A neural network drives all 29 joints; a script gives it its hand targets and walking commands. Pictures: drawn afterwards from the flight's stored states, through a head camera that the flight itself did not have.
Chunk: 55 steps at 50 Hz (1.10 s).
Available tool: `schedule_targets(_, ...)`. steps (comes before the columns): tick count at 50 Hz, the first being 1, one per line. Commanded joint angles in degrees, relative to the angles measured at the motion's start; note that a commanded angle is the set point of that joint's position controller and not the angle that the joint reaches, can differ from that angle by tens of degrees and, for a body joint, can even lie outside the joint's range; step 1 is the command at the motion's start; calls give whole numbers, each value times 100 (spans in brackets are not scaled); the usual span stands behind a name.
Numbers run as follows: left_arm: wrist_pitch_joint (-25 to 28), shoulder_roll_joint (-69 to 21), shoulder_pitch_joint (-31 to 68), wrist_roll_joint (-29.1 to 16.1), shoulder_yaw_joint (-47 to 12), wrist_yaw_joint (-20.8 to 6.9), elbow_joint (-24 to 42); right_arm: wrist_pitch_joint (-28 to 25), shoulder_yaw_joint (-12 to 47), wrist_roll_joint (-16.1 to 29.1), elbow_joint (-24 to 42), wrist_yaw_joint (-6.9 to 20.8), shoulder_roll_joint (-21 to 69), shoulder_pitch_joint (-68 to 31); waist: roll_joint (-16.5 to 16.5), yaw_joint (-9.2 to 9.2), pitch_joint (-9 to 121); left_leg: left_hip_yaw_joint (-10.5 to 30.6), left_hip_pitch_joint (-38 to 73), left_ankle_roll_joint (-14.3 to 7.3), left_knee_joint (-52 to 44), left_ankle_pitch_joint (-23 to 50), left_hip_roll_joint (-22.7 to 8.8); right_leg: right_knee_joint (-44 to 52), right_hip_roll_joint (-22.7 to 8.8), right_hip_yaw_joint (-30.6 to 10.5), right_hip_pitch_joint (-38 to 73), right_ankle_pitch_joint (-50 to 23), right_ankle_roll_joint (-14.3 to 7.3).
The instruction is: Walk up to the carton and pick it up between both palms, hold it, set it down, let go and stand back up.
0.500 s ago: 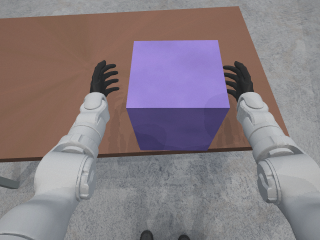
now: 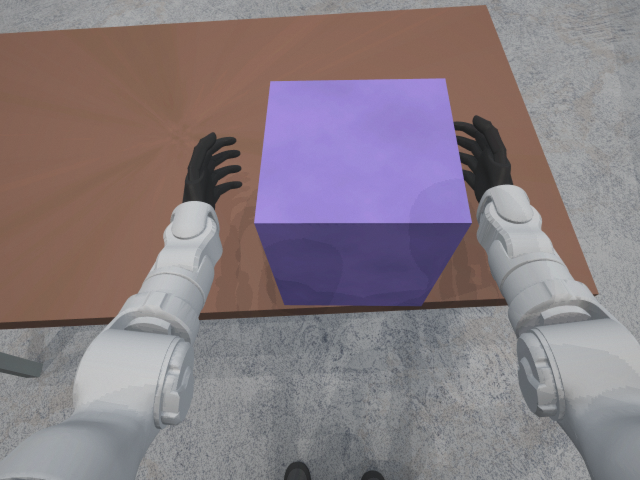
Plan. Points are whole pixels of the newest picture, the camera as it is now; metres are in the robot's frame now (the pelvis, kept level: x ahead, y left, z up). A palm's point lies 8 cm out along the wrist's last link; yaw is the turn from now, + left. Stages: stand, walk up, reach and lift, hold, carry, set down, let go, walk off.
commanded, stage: reach and lift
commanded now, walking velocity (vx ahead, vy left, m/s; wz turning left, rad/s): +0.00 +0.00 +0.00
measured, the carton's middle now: (354, 206) +0.46 -0.04 -0.01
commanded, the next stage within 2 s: none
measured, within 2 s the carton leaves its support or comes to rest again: leaves its support in 1.28 s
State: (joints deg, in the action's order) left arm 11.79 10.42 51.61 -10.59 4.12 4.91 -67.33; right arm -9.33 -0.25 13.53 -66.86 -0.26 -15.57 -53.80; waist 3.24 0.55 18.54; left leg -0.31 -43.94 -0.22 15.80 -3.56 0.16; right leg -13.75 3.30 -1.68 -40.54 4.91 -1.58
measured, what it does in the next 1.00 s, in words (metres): stands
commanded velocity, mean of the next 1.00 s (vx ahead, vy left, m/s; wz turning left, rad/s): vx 0.00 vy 0.00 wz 0.00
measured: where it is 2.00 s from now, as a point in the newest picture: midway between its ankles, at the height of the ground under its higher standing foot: outside the picture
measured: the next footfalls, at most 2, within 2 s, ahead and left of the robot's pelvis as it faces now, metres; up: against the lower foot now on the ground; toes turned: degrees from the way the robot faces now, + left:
none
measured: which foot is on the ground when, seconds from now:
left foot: down 0.00-1.00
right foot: down 0.00-1.00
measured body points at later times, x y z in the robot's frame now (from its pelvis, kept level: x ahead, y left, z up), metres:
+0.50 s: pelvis +0.01 +0.00 +0.01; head +0.14 -0.02 +0.44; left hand +0.47 +0.12 +0.02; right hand +0.47 -0.19 +0.03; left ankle +0.00 +0.11 -0.73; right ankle -0.03 -0.10 -0.73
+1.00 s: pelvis +0.03 +0.00 +0.01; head +0.14 -0.02 +0.44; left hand +0.47 +0.12 +0.02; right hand +0.47 -0.19 +0.03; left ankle +0.00 +0.11 -0.73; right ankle -0.03 -0.10 -0.73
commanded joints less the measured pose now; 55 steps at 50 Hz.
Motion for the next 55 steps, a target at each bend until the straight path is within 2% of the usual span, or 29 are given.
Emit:
schedule_targets(1, 358, 201, 1905, 284, 102, -110, 605, -314, -120, -216, 764, 0, -158, -2008, -245, 236, 3883, 302, 3410, 408, 715, 3174, -81, -158, -348, -291, 1747, -2980, 328)
schedule_targets(3, 421, 252, 2016, 530, 411, -106, 313, -260, -183, -455, 578, -43, 16, -1964, -469, 66, 3136, 158, 2615, 280, 315, 2268, -56, -111, -344, -262, 2260, -2616, 391)
schedule_targets(4, 468, 329, 2180, 673, 488, -42, 534, -266, -373, -553, 692, -82, 23, -2021, -406, 137, 3254, 239, 2619, 222, 196, 2157, -43, -75, -375, -328, 2252, -2425, 378)
schedule_targets(5, 530, 253, 2314, 754, 627, 66, 692, -304, -300, -639, 890, -138, 126, -2141, -542, 8, 3360, 249, 2732, 222, 173, 2309, -67, -104, -372, -318, 2171, -2436, 330)
schedule_targets(7, 547, 106, 2308, 1019, 823, 209, 849, -356, -561, -844, 1070, -276, 187, -2210, -588, -29, 3627, 244, 2945, 205, 138, 2701, -43, -29, -418, -312, 2311, -2729, 273)
schedule_targets(9, 481, -382, 2207, 1410, 883, 229, 1021, -277, -785, -1191, 904, -327, 651, -1994, -226, -18, 3486, 77, 3049, 255, 64, 2713, 9, 180, -407, -312, 2259, -2388, 149)
schedule_targets(11, 392, -543, 2307, 1639, 1049, 252, 1127, -257, -1001, -1566, 1102, -323, 833, -2065, -324, 44, 3553, 115, 2984, 156, -26, 2712, -52, 282, -437, -270, 2183, -2277, 125)
schedule_targets(12, 364, -743, 2219, 1829, 1204, 258, 1095, -251, -1084, -1787, 1009, -300, 1003, -2048, -419, -44, 3505, 40, 3036, 180, -81, 2761, -22, 351, -406, -206, 2170, -2295, 112)
schedule_targets(13, 355, -880, 2303, 1985, 1266, 251, 1114, -296, -1206, -2003, 1097, -253, 1193, -2119, -513, -50, 3633, 45, 3162, 91, -171, 2875, -57, 427, -413, -195, 2150, -2375, 134)
schedule_targets(14, 347, -1230, 2345, 2245, 1373, 197, 1131, -324, -1333, -2232, 1176, -159, 1578, -2276, -310, -129, 3802, 12, 3282, 50, -220, 2962, -17, 479, -443, -228, 2132, -2412, 90)
schedule_targets(15, 335, -1518, 2254, 2462, 1526, 137, 1157, -320, -1482, -2539, 1090, -42, 1903, -2230, -347, -152, 3912, 28, 3302, 99, -299, 2975, -36, 570, -441, -141, 2186, -2322, 90)
schedule_targets(16, 330, -1893, 2301, 2634, 1503, 78, 1180, -304, -1611, -2798, 1069, 101, 2269, -2320, -317, -113, 3954, -19, 3363, 92, -387, 2896, -30, 653, -430, -129, 2179, -2271, 86)
schedule_targets(17, 344, -2377, 2322, 2694, 1467, -50, 1036, -309, -1655, -3076, 986, 281, 2859, -2262, -528, -62, 3901, -8, 3600, 75, -501, 3061, -55, 819, -401, -38, 2165, -2310, 106)
schedule_targets(19, 298, -3225, 2406, 2862, 1209, -327, 1077, -242, -1644, -3537, 876, 598, 3669, -2169, -273, 45, 3872, -62, 3641, 47, -676, 2900, -17, 969, -382, -33, 2320, -2272, 55)
schedule_targets(22, 279, -3428, 2229, 2954, 1091, -439, 1053, -213, -1759, -3852, 780, 801, 3953, -1852, -327, 114, 3681, -18, 3657, 22, -918, 2909, -56, 1165, -324, 71, 2426, -2399, 82)
schedule_targets(23, 276, -3483, 2147, 2983, 1126, -458, 1090, -213, -1714, -3900, 761, 817, 4028, -1729, -326, 62, 3635, -20, 3654, 55, -982, 3027, -4, 1173, -315, 111, 2441, -2535, 79)
schedule_targets(24, 270, -3460, 2044, 3017, 1209, -472, 956, -223, -1697, -3925, 786, 820, 4089, -1619, -581, 80, 3514, -46, 3671, 11, -1054, 3061, -2, 1178, -270, 96, 2579, -2861, 121)
schedule_targets(28, 269, -3665, 2031, 3158, 1331, -490, 1054, -198, -1681, -3917, 764, 719, 4205, -1375, -460, -1, 3206, -155, 2888, -86, -1534, 2764, 52, 1056, -343, 18, 3702, -3534, 109)
schedule_targets(30, 286, -3757, 2110, 3151, 1223, -470, 1196, -257, -1619, -3896, 878, 682, 4320, -1354, -487, 68, 3181, -126, 2706, -117, -1637, 2782, 38, 924, -384, -62, 4002, -3934, 78)
schedule_targets(36, 260, -3936, 1803, 3382, 1304, -434, 1128, -377, -1640, -3927, 978, 628, 4437, -1265, -277, -134, 3007, -211, 2642, -119, -1651, 2966, 90, 993, -414, -87, 4060, -4086, 99)
schedule_targets(39, 310, -3929, 2068, 3178, 1225, -400, 1401, -371, -1550, -3906, 887, 583, 4531, -1089, -578, -30, 3063, -177, 2617, -163, -1695, 3028, 95, 828, -371, -29, 4292, -4441, 143)
schedule_targets(40, 283, -3977, 1968, 3256, 1248, -407, 1309, -410, -1473, -3840, 892, 564, 4533, -1130, -451, -142, 3078, -166, 2636, -152, -1673, 3018, 102, 821, -396, -104, 4323, -4430, 134)
schedule_targets(41, 250, -4031, 2079, 3231, 1092, -411, 1446, -422, -1448, -3851, 849, 546, 4595, -1183, -362, -66, 3111, -170, 2664, -143, -1649, 3042, 149, 805, -386, -60, 4290, -4345, 99)
schedule_targets(42, 256, -4116, 1899, 3222, 1070, -410, 1411, -414, -1353, -3758, 954, 546, 4721, -1145, -375, -161, 3164, -100, 2726, -163, -1602, 3096, 122, 821, -357, -89, 4272, -4306, 99)
schedule_targets(43, 260, -4138, 1981, 3153, 1058, -411, 1382, -418, -1350, -3732, 943, 542, 4672, -1116, -471, -86, 3176, -84, 2773, -151, -1563, 3194, 94, 876, -355, -108, 4222, -4341, 113)
schedule_targets(44, 268, -4171, 1975, 3145, 934, -406, 1486, -448, -1326, -3647, 1031, 528, 4654, -1243, -266, -79, 3287, -82, 2990, -151, -1510, 3445, 96, 826, -348, -104, 4067, -4390, 115)
schedule_targets(47, 206, -4191, 2043, 3050, 816, -383, 1583, -382, -1246, -3636, 1172, 544, 4586, -1283, -201, -64, 3444, -78, 3100, -108, -1430, 3387, 88, 876, -344, -68, 3979, -4213, 79)
schedule_targets(52, 136, -4291, 2265, 2791, 582, -369, 1695, -322, -715, -3334, 1397, 575, 4765, -1572, -480, -113, 3703, -32, 3059, -149, -1395, 3312, 77, 620, -349, -50, 4262, -4637, 149)
schedule_targets(55, 87, -4363, 2518, 2625, 270, -312, 1836, -277, -535, -3127, 1313, 609, 4704, -1832, -329, -68, 4110, -17, 3215, -71, -1311, 3307, 81, 504, -348, -88, 4475, -4691, 141)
